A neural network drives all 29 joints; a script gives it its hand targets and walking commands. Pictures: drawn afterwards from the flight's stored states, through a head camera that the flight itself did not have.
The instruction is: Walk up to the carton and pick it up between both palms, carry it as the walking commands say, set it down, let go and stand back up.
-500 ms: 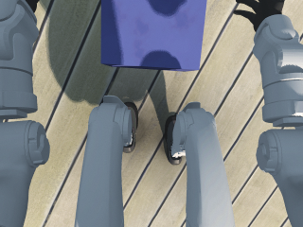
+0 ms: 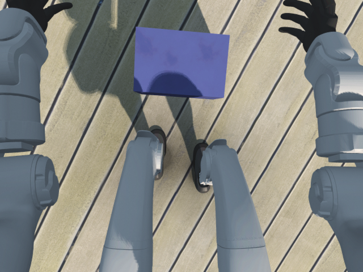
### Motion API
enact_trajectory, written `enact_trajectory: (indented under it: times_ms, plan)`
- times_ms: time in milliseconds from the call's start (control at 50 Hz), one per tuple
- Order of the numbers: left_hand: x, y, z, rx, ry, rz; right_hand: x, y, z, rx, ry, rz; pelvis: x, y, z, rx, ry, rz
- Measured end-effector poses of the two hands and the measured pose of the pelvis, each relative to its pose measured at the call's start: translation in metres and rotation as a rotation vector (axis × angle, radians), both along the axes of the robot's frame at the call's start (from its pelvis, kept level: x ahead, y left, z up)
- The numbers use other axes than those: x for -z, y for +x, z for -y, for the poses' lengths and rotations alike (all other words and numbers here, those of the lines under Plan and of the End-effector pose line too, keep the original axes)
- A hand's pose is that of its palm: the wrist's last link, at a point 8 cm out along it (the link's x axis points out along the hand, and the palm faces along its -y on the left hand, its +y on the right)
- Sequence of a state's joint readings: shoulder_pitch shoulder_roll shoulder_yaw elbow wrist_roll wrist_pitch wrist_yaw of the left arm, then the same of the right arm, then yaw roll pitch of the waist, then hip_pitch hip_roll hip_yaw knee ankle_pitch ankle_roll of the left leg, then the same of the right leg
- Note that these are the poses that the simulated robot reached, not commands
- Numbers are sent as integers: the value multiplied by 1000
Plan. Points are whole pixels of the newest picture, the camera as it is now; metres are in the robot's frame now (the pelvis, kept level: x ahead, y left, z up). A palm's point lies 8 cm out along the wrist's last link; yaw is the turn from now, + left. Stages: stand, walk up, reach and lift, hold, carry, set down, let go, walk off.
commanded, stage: set down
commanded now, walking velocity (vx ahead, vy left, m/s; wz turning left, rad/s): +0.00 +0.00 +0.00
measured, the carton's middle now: (180, 68) +0.51 +0.02 -0.51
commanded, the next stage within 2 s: let go in 0.12 s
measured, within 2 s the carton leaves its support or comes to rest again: neither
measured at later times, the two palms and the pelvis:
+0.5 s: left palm out of the picture +0.40 +0.27 -0.04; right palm (346, 101) +0.40 -0.22 -0.05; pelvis +0.03 +0.00 +0.08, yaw +1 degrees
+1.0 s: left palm out of the picture +0.26 +0.27 +0.08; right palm out of the picture +0.28 -0.23 +0.09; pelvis +0.09 +0.01 +0.15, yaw +3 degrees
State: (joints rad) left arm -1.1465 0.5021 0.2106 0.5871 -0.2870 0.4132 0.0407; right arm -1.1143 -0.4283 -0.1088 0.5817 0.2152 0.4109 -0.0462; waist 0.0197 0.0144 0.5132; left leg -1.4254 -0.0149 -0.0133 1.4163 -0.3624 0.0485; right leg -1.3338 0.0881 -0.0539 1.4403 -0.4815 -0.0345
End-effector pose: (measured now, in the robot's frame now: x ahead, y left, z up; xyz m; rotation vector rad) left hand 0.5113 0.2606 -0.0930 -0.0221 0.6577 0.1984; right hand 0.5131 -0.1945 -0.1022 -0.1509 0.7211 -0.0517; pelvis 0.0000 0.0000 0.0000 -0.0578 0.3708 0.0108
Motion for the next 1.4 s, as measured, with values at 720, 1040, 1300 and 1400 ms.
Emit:
enact_trajectory:
  times_ms: [720, 1040, 1300, 1400]
  plan:
    - [-125, -193, -11, -4, 66, -161, -144, -178, 24, 8, 25, -83, -112, 54, -1, -28, 13, 208]
    - [-177, -258, -9, -8, 77, -172, -197, -244, 33, 58, 25, -92, -156, 96, -6, -42, 25, 459]
    - [-183, -266, -1, -7, 59, -162, -202, -246, 36, 52, 37, -77, -160, 102, -2, -45, 35, 528]
    - [-183, -265, 2, -1, 60, -169, -200, -248, 38, 58, 38, -94, -160, 102, -1, -45, 36, 531]
